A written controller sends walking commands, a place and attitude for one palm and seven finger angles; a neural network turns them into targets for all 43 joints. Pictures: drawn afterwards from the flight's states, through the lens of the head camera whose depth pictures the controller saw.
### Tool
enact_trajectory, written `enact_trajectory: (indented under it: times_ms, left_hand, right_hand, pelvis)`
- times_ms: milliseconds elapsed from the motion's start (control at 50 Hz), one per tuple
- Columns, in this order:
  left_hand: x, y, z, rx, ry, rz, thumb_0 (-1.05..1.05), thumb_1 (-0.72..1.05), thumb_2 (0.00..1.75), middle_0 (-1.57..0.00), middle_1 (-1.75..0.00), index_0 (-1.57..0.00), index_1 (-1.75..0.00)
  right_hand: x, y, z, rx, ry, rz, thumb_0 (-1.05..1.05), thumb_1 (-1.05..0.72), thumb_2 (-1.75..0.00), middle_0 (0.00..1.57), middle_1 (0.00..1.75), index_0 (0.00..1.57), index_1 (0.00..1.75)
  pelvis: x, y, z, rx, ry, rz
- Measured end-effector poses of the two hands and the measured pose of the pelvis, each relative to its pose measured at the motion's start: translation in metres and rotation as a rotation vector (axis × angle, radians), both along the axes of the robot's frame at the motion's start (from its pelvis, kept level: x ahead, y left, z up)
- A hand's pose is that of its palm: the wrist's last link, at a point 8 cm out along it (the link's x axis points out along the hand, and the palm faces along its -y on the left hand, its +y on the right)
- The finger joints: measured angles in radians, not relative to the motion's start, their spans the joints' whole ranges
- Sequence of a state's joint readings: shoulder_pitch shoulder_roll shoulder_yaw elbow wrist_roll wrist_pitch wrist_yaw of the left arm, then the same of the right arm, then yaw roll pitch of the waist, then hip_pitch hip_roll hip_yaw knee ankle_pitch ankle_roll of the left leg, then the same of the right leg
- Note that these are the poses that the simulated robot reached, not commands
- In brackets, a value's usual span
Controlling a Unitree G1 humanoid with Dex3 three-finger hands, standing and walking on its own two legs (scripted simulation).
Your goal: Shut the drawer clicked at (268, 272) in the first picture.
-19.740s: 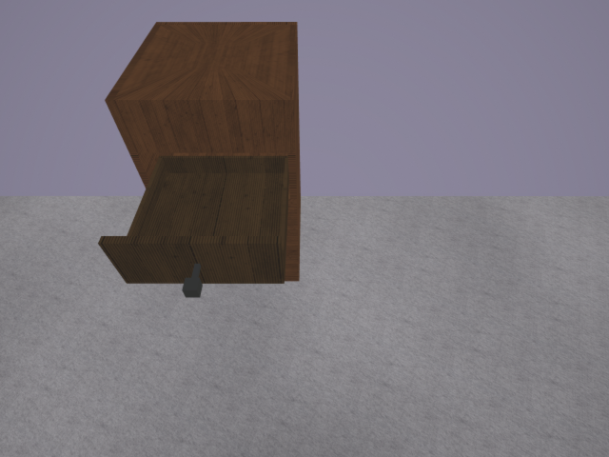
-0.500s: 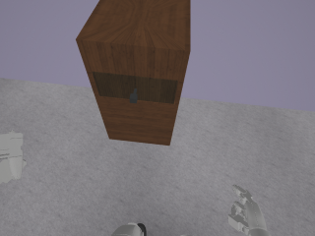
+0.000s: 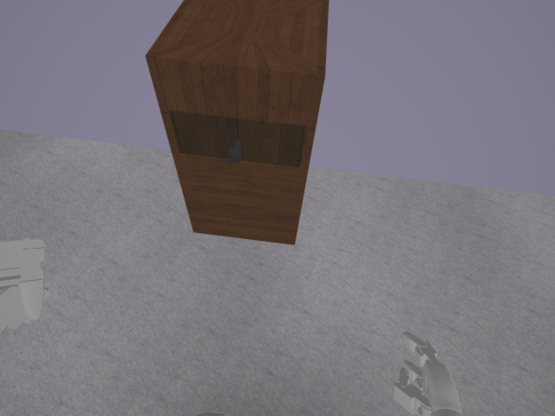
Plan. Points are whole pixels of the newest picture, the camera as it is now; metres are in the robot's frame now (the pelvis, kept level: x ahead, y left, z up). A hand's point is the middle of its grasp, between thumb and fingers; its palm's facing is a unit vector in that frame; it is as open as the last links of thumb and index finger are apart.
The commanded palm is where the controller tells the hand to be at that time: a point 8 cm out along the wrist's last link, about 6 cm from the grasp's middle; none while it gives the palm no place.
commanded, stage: stop stepping back and stand still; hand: left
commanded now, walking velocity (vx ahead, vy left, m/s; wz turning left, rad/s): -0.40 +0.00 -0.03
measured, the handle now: (236, 150) +0.80 +0.16 -0.21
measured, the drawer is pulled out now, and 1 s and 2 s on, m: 0.00 0.00 0.00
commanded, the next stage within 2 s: let the arm hang, fingers relaxed in 0.82 s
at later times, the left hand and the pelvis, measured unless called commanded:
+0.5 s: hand out of the picture +0.06 +0.25 +0.19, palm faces +0.43 -0.78 -0.46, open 3.3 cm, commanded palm +0.01 +0.28 +0.19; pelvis -0.11 +0.00 +0.01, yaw +1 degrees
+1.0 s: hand out of the picture +0.09 +0.27 +0.08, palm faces +0.27 -0.84 -0.47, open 3.2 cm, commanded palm none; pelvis -0.12 +0.01 -0.01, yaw +3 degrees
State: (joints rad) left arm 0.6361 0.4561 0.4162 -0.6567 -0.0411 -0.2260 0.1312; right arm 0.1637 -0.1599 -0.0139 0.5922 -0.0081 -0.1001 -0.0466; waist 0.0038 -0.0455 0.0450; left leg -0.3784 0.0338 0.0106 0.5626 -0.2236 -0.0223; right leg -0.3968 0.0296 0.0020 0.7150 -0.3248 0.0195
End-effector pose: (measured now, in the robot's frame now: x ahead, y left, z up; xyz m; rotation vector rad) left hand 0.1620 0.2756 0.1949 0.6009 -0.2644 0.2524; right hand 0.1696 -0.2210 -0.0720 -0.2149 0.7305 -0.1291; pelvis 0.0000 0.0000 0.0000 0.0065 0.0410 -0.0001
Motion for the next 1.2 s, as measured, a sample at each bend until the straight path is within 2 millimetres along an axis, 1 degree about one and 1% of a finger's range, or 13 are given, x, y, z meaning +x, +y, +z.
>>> enact_trajectory:
  times_ms: [120, 320, 440, 520, 600, 700, 860, 920, 960, 1040, 1120, 1160, 1200]
  left_hand:
    - [-0.031, -0.024, 0.013, 0.023, -0.069, -0.038, 0.01, 0.89, 0.9, -1.41, -1.59, -1.41, -1.6]
    - [-0.099, -0.005, -0.025, -0.089, 0.102, 0.027, 0.01, 0.89, 0.9, -1.41, -1.59, -1.41, -1.6]
    - [-0.132, 0.005, 0.001, -0.055, -0.033, 0.061, 0.01, 0.89, 0.9, -1.41, -1.59, -1.41, -1.6]
    - [-0.144, 0.011, 0.013, -0.027, -0.101, 0.112, 0.01, 0.89, 0.9, -1.41, -1.6, -1.41, -1.6]
    - [-0.144, 0.009, -0.008, -0.081, -0.081, 0.119, 0.01, 0.89, 0.9, -1.41, -1.6, -1.41, -1.6]
    - [-0.144, 0.003, -0.021, -0.169, -0.071, 0.064, 0.01, 0.89, 0.9, -1.41, -1.6, -1.41, -1.6]
    - [-0.139, 0.006, 0.012, -0.008, -0.116, 0.036, 0.01, 0.89, 0.9, -1.41, -1.6, -1.41, -1.6]
    - [-0.135, 0.01, 0.005, -0.019, -0.087, 0.058, 0.01, 0.89, 0.9, -1.41, -1.6, -1.41, -1.6]
    - [-0.122, 0.017, -0.028, -0.048, 0.042, 0.066, 0.0, 0.89, 0.9, -1.41, -1.59, -1.41, -1.6]
    - [-0.11, 0.031, -0.161, -0.286, 0.541, 0.199, 0.0, 0.9, 0.9, -1.36, -1.56, -1.37, -1.56]
    - [-0.157, -0.005, -0.277, -0.482, 1.025, 0.253, 0.0, 0.91, 0.9, -1.26, -1.46, -1.26, -1.46]
    - [-0.19, -0.031, -0.31, -0.553, 1.209, 0.243, 0.01, 0.91, 0.9, -1.2, -1.4, -1.2, -1.4]
    - [-0.215, -0.029, -0.322, -0.561, 1.271, 0.316, 0.01, 0.91, 0.9, -1.13, -1.39, -1.13, -1.33]
  right_hand:
    - [-0.042, -0.009, -0.011, 0.043, 0.037, -0.002, 0.01, -0.9, -0.89, 0.2, 0.3, 0.21, 0.3]
    - [-0.124, -0.038, 0.011, -0.074, 0.028, -0.104, 0.01, -0.9, -0.89, 0.2, 0.3, 0.21, 0.3]
    - [-0.158, -0.029, 0.015, -0.072, 0.018, -0.08, 0.01, -0.9, -0.9, 0.2, 0.3, 0.2, 0.3]
    - [-0.164, -0.016, 0.004, -0.016, 0.011, -0.051, 0.01, -0.9, -0.9, 0.2, 0.3, 0.2, 0.3]
    - [-0.163, -0.011, -0.012, 0.001, 0.037, -0.02, 0.01, -0.9, -0.89, 0.2, 0.3, 0.21, 0.3]
    - [-0.163, -0.009, -0.004, -0.04, 0.019, -0.025, 0.01, -0.9, -0.89, 0.2, 0.3, 0.21, 0.3]
    - [-0.156, 0.004, 0.007, 0.001, -0.041, -0.021, 0.01, -0.9, -0.89, 0.2, 0.3, 0.21, 0.3]
    - [-0.15, 0.002, -0.001, 0.009, -0.014, -0.006, 0.01, -0.9, -0.89, 0.2, 0.3, 0.21, 0.3]
    - [-0.149, -0.001, -0.013, 0.021, 0.028, 0.024, 0.01, -0.9, -0.89, 0.2, 0.3, 0.21, 0.3]
    - [-0.158, -0.007, -0.042, 0.027, 0.165, 0.018, 0.01, -0.9, -0.89, 0.2, 0.3, 0.21, 0.3]
    - [-0.183, -0.005, -0.047, 0.013, 0.276, -0.003, 0.01, -0.91, -0.89, 0.2, 0.3, 0.21, 0.3]
    - [-0.198, -0.004, -0.044, 0.002, 0.334, -0.015, 0.01, -0.91, -0.89, 0.2, 0.3, 0.21, 0.3]
    - [-0.213, -0.003, -0.042, -0.006, 0.397, -0.024, 0.01, -0.91, -0.89, 0.2, 0.3, 0.2, 0.3]
  pelvis:
    - [-0.041, -0.013, 0.001, -0.009, -0.003, -0.008]
    - [-0.089, -0.001, 0.004, -0.005, -0.012, 0.006]
    - [-0.107, 0.0, 0.01, -0.015, -0.052, 0.026]
    - [-0.112, -0.004, 0.008, -0.026, -0.055, 0.022]
    - [-0.126, -0.005, -0.003, -0.03, -0.069, 0.021]
    - [-0.128, 0.004, -0.005, -0.028, -0.079, 0.018]
    - [-0.125, 0.0, 0.003, -0.012, -0.071, 0.012]
    - [-0.126, 0.0, 0.0, -0.028, -0.062, 0.011]
    - [-0.125, 0.005, -0.002, -0.039, -0.044, 0.037]
    - [-0.122, 0.015, -0.009, -0.032, -0.032, 0.058]
    - [-0.12, 0.015, -0.007, -0.014, -0.045, 0.046]
    - [-0.12, 0.013, -0.003, -0.011, -0.053, 0.04]
    - [-0.121, 0.01, 0.001, -0.015, -0.055, 0.042]
